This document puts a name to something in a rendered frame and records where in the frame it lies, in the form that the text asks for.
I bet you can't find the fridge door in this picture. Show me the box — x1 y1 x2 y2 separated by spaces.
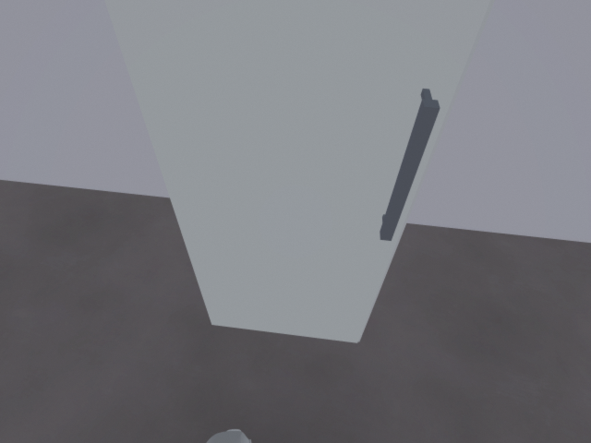
104 0 490 343

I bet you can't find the handle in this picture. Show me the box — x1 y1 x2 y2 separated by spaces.
380 89 440 241

